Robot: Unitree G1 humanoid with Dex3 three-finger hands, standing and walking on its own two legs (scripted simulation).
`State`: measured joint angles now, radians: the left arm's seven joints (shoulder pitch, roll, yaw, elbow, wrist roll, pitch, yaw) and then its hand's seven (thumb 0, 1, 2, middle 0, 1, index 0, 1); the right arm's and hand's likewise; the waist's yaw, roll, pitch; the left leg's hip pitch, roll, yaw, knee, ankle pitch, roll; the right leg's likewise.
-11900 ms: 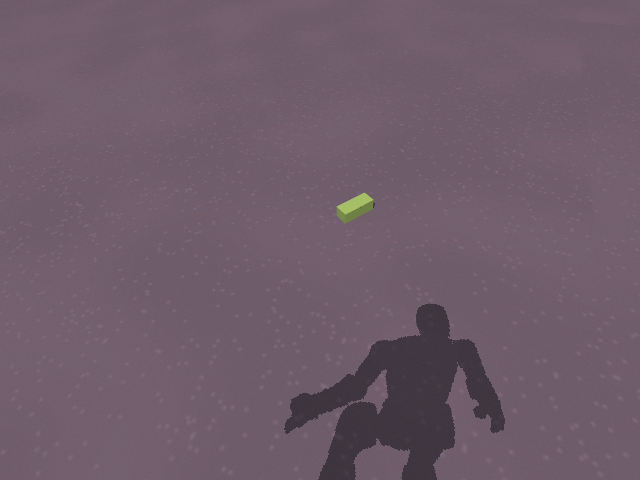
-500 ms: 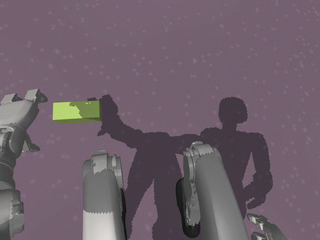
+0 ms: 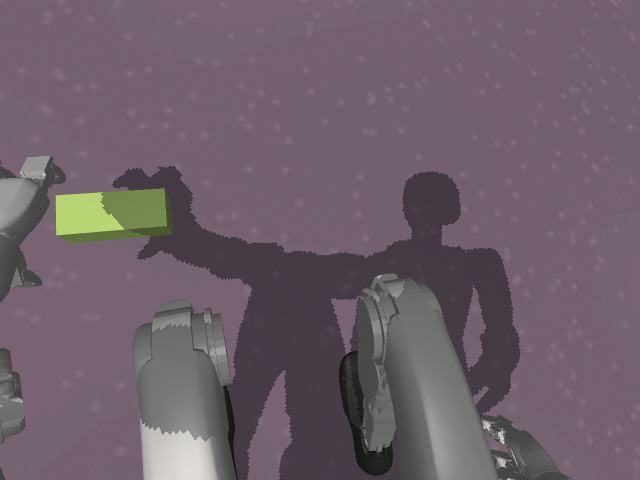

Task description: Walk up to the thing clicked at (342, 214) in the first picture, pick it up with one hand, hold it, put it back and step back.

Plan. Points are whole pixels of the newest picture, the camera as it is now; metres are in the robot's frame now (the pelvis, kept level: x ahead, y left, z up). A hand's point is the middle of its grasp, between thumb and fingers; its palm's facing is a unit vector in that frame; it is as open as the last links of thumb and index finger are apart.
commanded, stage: rise first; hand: left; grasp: from above
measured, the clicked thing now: (117, 216) +0.49 +0.29 -0.31
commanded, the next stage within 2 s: approach in 2.00 s
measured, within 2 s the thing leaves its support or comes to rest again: neither
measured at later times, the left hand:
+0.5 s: hand (42, 228) +0.43 +0.34 -0.18, palm faces -0.46 -0.06 -0.89, open 14.2 cm
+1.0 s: hand (53, 227) +0.44 +0.34 -0.19, palm faces -0.45 -0.06 -0.89, open 14.2 cm
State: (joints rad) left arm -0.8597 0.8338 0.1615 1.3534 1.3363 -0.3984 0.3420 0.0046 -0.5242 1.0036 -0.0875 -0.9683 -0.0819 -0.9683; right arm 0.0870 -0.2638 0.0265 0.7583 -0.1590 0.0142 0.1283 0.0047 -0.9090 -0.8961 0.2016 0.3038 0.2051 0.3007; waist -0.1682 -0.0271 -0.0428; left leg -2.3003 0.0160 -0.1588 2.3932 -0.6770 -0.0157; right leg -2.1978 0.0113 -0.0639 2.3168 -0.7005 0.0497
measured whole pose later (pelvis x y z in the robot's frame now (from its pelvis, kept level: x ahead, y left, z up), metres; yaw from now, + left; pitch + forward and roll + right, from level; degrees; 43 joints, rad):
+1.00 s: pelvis +0.00 +0.00 -0.02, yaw -2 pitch +32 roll -10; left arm -0.92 0.87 0.16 1.46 1.35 -0.35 0.42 0.00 -0.55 1.02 -0.09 -1.02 -0.08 -1.02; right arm 0.09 -0.27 0.08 0.76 -0.18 -0.02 0.15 0.00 -0.92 -0.90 0.20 0.30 0.20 0.30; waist -0.23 -0.04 0.00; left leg -2.35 0.01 -0.19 2.46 -0.69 -0.02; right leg -2.24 0.02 -0.08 2.37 -0.70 0.06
